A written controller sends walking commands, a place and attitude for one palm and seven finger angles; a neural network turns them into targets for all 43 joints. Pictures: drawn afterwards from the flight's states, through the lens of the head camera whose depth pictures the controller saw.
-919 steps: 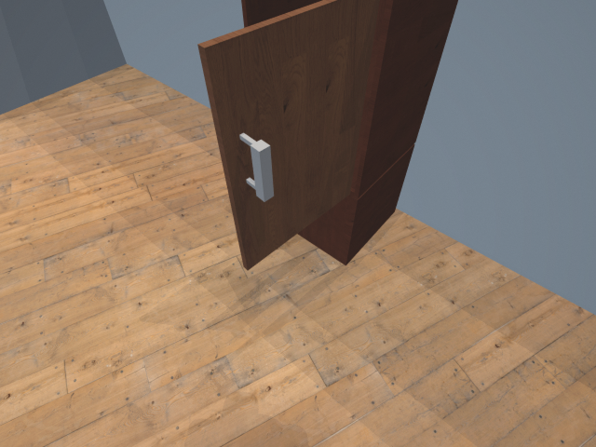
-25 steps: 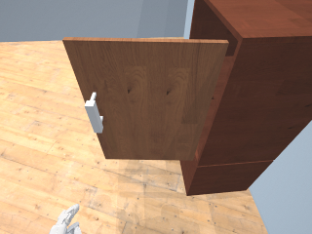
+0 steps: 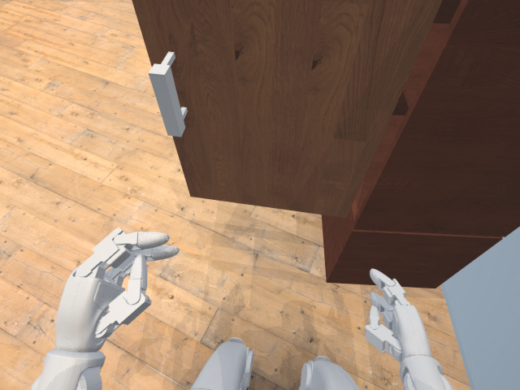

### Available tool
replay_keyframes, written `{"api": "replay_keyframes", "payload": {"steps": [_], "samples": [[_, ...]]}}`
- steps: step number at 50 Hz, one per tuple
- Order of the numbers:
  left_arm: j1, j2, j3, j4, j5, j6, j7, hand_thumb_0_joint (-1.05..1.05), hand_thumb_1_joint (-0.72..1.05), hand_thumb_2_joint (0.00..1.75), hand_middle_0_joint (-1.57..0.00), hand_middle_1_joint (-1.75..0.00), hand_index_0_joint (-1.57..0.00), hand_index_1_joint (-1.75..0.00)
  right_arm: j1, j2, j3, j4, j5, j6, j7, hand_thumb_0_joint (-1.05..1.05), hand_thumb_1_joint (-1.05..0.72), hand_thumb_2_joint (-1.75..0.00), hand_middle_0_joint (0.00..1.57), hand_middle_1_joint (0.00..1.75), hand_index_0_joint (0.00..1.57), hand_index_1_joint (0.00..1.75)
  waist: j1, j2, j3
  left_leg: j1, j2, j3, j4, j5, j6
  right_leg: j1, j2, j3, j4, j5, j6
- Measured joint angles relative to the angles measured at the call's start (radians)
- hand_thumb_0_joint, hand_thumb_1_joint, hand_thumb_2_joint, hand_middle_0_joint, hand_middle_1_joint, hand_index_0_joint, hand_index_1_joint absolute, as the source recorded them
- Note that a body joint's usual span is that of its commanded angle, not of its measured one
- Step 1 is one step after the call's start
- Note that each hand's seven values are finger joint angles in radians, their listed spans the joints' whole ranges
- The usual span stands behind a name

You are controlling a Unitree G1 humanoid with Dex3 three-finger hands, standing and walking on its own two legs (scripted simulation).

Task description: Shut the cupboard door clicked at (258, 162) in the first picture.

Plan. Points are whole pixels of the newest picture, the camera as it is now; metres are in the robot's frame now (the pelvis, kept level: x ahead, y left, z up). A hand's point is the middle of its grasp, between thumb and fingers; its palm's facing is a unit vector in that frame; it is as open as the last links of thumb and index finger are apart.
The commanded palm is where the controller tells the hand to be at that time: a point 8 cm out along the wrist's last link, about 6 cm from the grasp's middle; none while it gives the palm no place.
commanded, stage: raise the hand and make a fist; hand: left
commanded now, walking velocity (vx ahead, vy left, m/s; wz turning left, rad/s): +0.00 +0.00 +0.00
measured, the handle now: (173, 95) +0.55 +0.23 +0.12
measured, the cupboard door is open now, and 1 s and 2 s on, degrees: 84 84 84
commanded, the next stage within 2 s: bring the fist close to the handle in 1.28 s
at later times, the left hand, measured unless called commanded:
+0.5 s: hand (153, 281) +0.23 +0.17 +0.08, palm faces -0.10 -0.99 -0.02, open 3.2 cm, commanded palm +0.22 +0.24 +0.10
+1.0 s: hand (112, 232) +0.27 +0.22 +0.13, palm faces +0.00 -1.00 -0.04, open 3.1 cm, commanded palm +0.24 +0.27 +0.12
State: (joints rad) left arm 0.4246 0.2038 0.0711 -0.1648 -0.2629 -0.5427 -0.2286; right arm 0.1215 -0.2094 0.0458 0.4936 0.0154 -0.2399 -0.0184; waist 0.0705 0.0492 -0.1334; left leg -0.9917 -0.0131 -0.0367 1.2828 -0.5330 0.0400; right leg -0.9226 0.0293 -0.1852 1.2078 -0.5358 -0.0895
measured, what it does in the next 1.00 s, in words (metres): rises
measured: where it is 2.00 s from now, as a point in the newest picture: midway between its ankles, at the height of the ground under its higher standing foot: outside the picture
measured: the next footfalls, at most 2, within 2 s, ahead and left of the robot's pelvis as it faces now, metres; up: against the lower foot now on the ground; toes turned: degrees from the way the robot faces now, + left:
none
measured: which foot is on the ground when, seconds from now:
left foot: down 0.00-1.00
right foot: down 0.00-1.00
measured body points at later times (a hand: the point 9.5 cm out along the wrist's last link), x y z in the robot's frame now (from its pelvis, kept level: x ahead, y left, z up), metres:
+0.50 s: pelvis +0.02 +0.01 +0.03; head +0.08 +0.01 +0.48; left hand +0.23 +0.23 +0.09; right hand +0.19 -0.25 -0.03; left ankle +0.05 +0.09 -0.63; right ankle +0.04 -0.07 -0.63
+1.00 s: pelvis +0.04 +0.03 +0.05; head +0.07 +0.04 +0.50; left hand +0.26 +0.28 +0.13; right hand +0.20 -0.20 -0.02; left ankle +0.05 +0.09 -0.63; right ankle +0.04 -0.07 -0.63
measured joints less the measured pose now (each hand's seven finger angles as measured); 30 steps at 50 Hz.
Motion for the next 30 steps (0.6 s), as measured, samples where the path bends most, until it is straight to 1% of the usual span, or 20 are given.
{"api": "replay_keyframes", "payload": {"steps": [1, 2, 4, 5, 6, 7, 8, 9, 10, 12, 13, 15, 17, 19, 21, 23, 24, 26, 28, 30], "samples": [[-0.029, 0.005, -0.012, 0.005, 0.006, 0.04, -0.027, 0.02, 0.9, 0.9, -0.63, -0.77, -0.62, -0.77, 0.015, 0.012, 0.012, 0.003, 0.008, 0.01, -0.004, 0.01, -0.9, -0.9, 0.2, 0.3, 0.2, 0.3, -0.008, 0.003, 0.0, 0.003, 0.003, 0.003, -0.007, 0.003, -0.002, 0.0, 0.003, 0.004, -0.005, 0.004, 0.0], [-0.053, 0.013, -0.022, 0.019, 0.015, 0.093, -0.052, 0.02, 0.9, 0.9, -0.64, -0.79, -0.64, -0.79, 0.032, 0.023, 0.021, 0.005, 0.016, 0.023, -0.008, 0.02, -0.9, -0.9, 0.2, 0.3, 0.2, 0.3, -0.017, 0.003, 0.0, 0.011, 0.006, 0.009, -0.018, 0.007, -0.003, 0.004, 0.005, 0.011, -0.013, 0.008, 0.0], [-0.073, 0.033, -0.033, 0.052, 0.022, 0.227, -0.082, 0.01, 0.9, 0.9, -0.68, -0.83, -0.68, -0.83, 0.075, 0.037, 0.03, -0.001, 0.03, 0.058, -0.015, 0.02, -0.9, -0.9, 0.2, 0.3, 0.21, 0.3, -0.041, -0.001, 0.004, 0.044, 0.009, 0.026, -0.054, 0.017, -0.005, 0.025, 0.009, 0.029, -0.036, 0.018, 0.001], [-0.068, 0.04, -0.032, 0.063, 0.02, 0.292, -0.082, 0.01, 0.9, 0.9, -0.7, -0.85, -0.7, -0.85, 0.098, 0.039, 0.03, -0.005, 0.033, 0.074, -0.02, 0.02, -0.9, -0.9, 0.21, 0.3, 0.21, 0.3, -0.054, -0.004, 0.005, 0.065, 0.01, 0.035, -0.076, 0.021, -0.005, 0.04, 0.01, 0.039, -0.052, 0.023, 0.002], [-0.054, 0.043, -0.024, 0.07, 0.012, 0.343, -0.069, 0.01, 0.9, 0.9, -0.72, -0.87, -0.72, -0.87, 0.12, 0.039, 0.027, -0.007, 0.035, 0.088, -0.025, 0.02, -0.9, -0.9, 0.21, 0.3, 0.21, 0.3, -0.067, -0.007, 0.007, 0.088, 0.011, 0.043, -0.099, 0.026, -0.006, 0.058, 0.012, 0.048, -0.069, 0.028, 0.004], [-0.034, 0.041, -0.008, 0.074, 0.002, 0.375, -0.046, 0.01, 0.9, 0.9, -0.74, -0.89, -0.74, -0.89, 0.141, 0.037, 0.021, -0.006, 0.035, 0.097, -0.03, 0.02, -0.9, -0.9, 0.21, 0.3, 0.21, 0.3, -0.077, -0.01, 0.008, 0.112, 0.013, 0.05, -0.121, 0.03, -0.007, 0.076, 0.014, 0.057, -0.087, 0.033, 0.005], [-0.01, 0.037, 0.012, 0.073, -0.01, 0.387, -0.014, 0.02, 0.9, 0.9, -0.76, -0.91, -0.76, -0.91, 0.16, 0.032, 0.012, -0.003, 0.034, 0.103, -0.035, 0.02, -0.9, -0.9, 0.21, 0.3, 0.21, 0.3, -0.084, -0.013, 0.008, 0.133, 0.015, 0.056, -0.141, 0.034, -0.008, 0.094, 0.018, 0.064, -0.104, 0.038, 0.006], [0.014, 0.031, 0.036, 0.07, -0.019, 0.379, 0.02, 0.02, 0.9, 0.9, -0.78, -0.93, -0.77, -0.93, 0.179, 0.025, 0.001, 0.002, 0.031, 0.104, -0.038, 0.02, -0.9, -0.9, 0.21, 0.3, 0.21, 0.3, -0.087, -0.017, 0.007, 0.151, 0.017, 0.06, -0.158, 0.036, -0.009, 0.109, 0.02, 0.07, -0.119, 0.042, 0.005], [0.037, 0.025, 0.061, 0.064, -0.025, 0.355, 0.053, 0.02, 0.89, 0.9, -0.8, -0.95, -0.79, -0.95, 0.195, 0.018, -0.012, 0.009, 0.029, 0.101, -0.04, 0.02, -0.9, -0.9, 0.21, 0.3, 0.2, 0.3, -0.088, -0.022, 0.004, 0.164, 0.018, 0.063, -0.171, 0.038, -0.01, 0.12, 0.022, 0.073, -0.131, 0.045, 0.004], [0.071, 0.021, 0.106, 0.051, -0.022, 0.276, 0.1, 0.02, 0.9, 0.9, -0.83, -0.99, -0.83, -0.99, 0.221, -0.004, -0.036, 0.024, 0.022, 0.089, -0.04, 0.02, -0.9, -0.9, 0.2, 0.3, 0.2, 0.3, -0.085, -0.028, -0.005, 0.17, 0.017, 0.061, -0.183, 0.039, -0.011, 0.128, 0.023, 0.072, -0.144, 0.046, 0.003], [0.079, 0.023, 0.122, 0.046, -0.018, 0.228, 0.111, 0.02, 0.9, 0.9, -0.85, -1.01, -0.85, -1.01, 0.228, -0.018, -0.046, 0.032, 0.018, 0.08, -0.038, 0.02, -0.9, -0.9, 0.2, 0.3, 0.2, 0.3, -0.084, -0.028, -0.008, 0.164, 0.015, 0.057, -0.18, 0.038, -0.01, 0.124, 0.021, 0.068, -0.143, 0.045, 0.003], [0.081, 0.029, 0.133, 0.046, -0.017, 0.137, 0.102, 0.02, 0.9, 0.9, -0.88, -1.05, -0.88, -1.05, 0.227, -0.049, -0.06, 0.048, 0.014, 0.06, -0.032, 0.02, -0.9, -0.9, 0.2, 0.3, 0.2, 0.3, -0.082, -0.023, -0.01, 0.143, 0.01, 0.047, -0.164, 0.035, -0.007, 0.111, 0.016, 0.058, -0.133, 0.039, 0.007], [0.069, 0.028, 0.113, 0.059, -0.027, 0.082, 0.058, 0.02, 0.9, 0.9, -0.92, -1.09, -0.92, -1.09, 0.21, -0.075, -0.069, 0.056, 0.018, 0.045, -0.03, 0.02, -0.9, -0.9, 0.2, 0.3, 0.2, 0.3, -0.082, -0.015, -0.004, 0.124, 0.005, 0.041, -0.147, 0.031, -0.003, 0.097, 0.011, 0.051, -0.12, 0.033, 0.012], [0.055, 0.024, 0.074, 0.079, -0.033, 0.079, 0.0, 0.02, 0.9, 0.9, -0.95, -1.13, -0.95, -1.13, 0.188, -0.088, -0.074, 0.053, 0.026, 0.036, -0.034, 0.02, -0.9, -0.9, 0.2, 0.3, 0.2, 0.3, -0.082, -0.013, 0.002, 0.115, 0.002, 0.042, -0.141, 0.03, 0.003, 0.088, 0.007, 0.052, -0.114, 0.032, 0.019], [0.042, 0.027, 0.037, 0.097, -0.027, 0.113, -0.044, 0.01, 0.9, 0.9, -0.99, -1.17, -0.99, -1.17, 0.17, -0.085, -0.075, 0.042, 0.032, 0.031, -0.042, 0.02, -0.9, -0.9, 0.2, 0.3, 0.2, 0.3, -0.081, -0.018, 0.004, 0.118, 0.001, 0.048, -0.147, 0.032, 0.009, 0.089, 0.006, 0.058, -0.119, 0.035, 0.021], [0.033, 0.039, 0.02, 0.102, -0.016, 0.155, -0.053, 0.02, 0.9, 0.9, -1.03, -1.21, -1.03, -1.21, 0.154, -0.071, -0.071, 0.025, 0.032, 0.031, -0.049, 0.02, -0.9, -0.9, 0.2, 0.3, 0.2, 0.3, -0.08, -0.024, 0.005, 0.134, 0.002, 0.054, -0.159, 0.033, 0.012, 0.103, 0.008, 0.065, -0.132, 0.041, 0.019], [0.032, 0.044, 0.021, 0.098, -0.013, 0.171, -0.044, 0.02, 0.9, 0.9, -1.05, -1.23, -1.05, -1.23, 0.147, -0.061, -0.067, 0.016, 0.031, 0.033, -0.051, 0.02, -0.9, -0.9, 0.2, 0.3, 0.2, 0.3, -0.08, -0.027, 0.006, 0.145, 0.003, 0.056, -0.167, 0.034, 0.013, 0.114, 0.009, 0.067, -0.14, 0.043, 0.019], [0.031, 0.048, 0.038, 0.079, -0.015, 0.184, -0.006, 0.02, 0.9, 0.9, -1.09, -1.27, -1.09, -1.27, 0.138, -0.041, -0.058, -0.002, 0.027, 0.035, -0.051, 0.02, -0.9, -0.9, 0.2, 0.3, 0.2, 0.3, -0.078, -0.03, 0.008, 0.172, 0.003, 0.058, -0.185, 0.036, 0.015, 0.141, 0.011, 0.07, -0.161, 0.048, 0.022], [0.028, 0.044, 0.065, 0.056, -0.022, 0.179, 0.038, 0.02, 0.89, 0.9, -1.13, -1.31, -1.12, -1.31, 0.133, -0.025, -0.046, -0.016, 0.022, 0.037, -0.047, 0.02, -0.9, -0.9, 0.2, 0.3, 0.2, 0.3, -0.074, -0.027, 0.005, 0.197, 0.002, 0.055, -0.202, 0.037, 0.017, 0.169, 0.011, 0.069, -0.183, 0.052, 0.026], [0.019, 0.038, 0.087, 0.042, -0.026, 0.169, 0.066, 0.02, 0.89, 0.9, -1.16, -1.35, -1.16, -1.35, 0.131, -0.016, -0.03, -0.026, 0.017, 0.04, -0.038, 0.02, -0.9, -0.9, 0.2, 0.3, 0.2, 0.3, -0.069, -0.02, -0.001, 0.214, -0.002, 0.051, -0.215, 0.039, 0.021, 0.19, 0.009, 0.066, -0.201, 0.054, 0.03]]}}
